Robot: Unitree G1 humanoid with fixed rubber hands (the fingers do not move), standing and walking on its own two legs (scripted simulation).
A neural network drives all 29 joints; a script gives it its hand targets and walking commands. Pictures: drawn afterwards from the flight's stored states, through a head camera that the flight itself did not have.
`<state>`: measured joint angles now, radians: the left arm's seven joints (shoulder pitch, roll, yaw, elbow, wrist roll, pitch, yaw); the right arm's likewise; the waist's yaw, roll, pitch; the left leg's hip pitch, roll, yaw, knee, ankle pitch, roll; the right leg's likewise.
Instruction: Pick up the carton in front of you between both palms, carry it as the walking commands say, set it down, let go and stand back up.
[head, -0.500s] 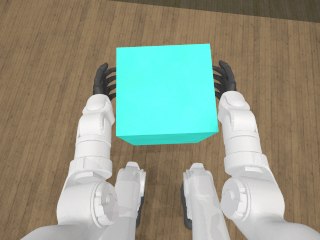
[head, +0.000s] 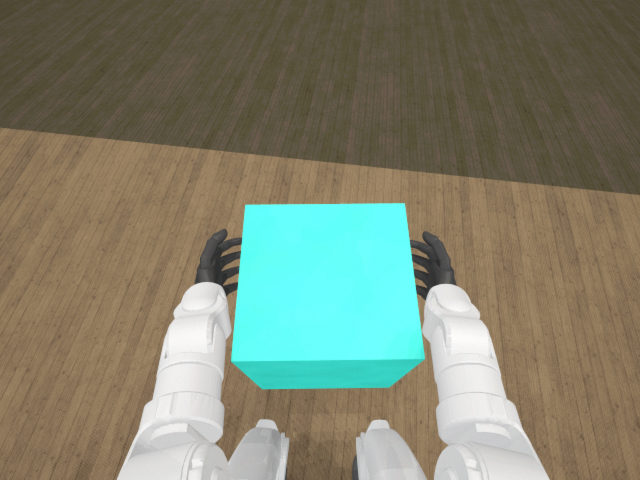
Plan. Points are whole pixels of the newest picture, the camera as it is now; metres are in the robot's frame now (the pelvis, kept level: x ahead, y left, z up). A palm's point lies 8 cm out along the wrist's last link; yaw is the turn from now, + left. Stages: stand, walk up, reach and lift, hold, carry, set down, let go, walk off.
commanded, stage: reach and lift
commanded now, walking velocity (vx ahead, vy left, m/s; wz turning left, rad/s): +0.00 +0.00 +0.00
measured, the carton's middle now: (325, 306) +0.36 +0.00 -0.09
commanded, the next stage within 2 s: hold in 1.44 s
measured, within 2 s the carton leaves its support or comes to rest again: neither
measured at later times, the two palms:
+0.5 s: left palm (177, 262) +0.32 +0.15 +0.11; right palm (484, 272) +0.32 -0.15 +0.11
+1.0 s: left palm (175, 255) +0.33 +0.15 +0.12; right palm (488, 266) +0.32 -0.15 +0.12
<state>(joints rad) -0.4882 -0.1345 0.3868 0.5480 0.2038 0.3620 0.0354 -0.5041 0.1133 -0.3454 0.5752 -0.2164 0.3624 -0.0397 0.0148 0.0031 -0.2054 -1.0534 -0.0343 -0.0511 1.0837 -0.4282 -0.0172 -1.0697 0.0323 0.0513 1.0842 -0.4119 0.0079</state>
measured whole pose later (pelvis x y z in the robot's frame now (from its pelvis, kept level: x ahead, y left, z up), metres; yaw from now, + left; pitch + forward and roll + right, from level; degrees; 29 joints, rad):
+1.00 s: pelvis +0.02 +0.00 +0.09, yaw +0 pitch -5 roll +0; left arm -0.33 -0.17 0.30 0.35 0.31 0.62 -0.02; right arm -0.32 0.17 -0.30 0.34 -0.31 0.63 0.02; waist 0.00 0.01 0.03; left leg -0.13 -0.02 -0.06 0.43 -0.21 0.00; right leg -0.14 0.02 0.06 0.42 -0.20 0.01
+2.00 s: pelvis +0.05 +0.02 +0.08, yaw +1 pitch +1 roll +0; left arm -0.22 -0.14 0.16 0.04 0.21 0.89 0.03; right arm -0.23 0.13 -0.17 0.07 -0.17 0.87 -0.03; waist -0.01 -0.03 -0.15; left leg -0.25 0.00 0.02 0.52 -0.30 0.01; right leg -0.28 -0.02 0.03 0.58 -0.37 0.01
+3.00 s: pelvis +0.61 +0.04 +0.07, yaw +1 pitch +4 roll -1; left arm -0.14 -0.13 0.09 -0.40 0.10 1.22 0.09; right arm -0.14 0.13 -0.10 -0.38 -0.09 1.21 -0.09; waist -0.02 0.01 -0.11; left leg 0.06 0.07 0.21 0.35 -0.45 -0.04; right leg -0.50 -0.05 -0.24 0.47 -0.08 -0.03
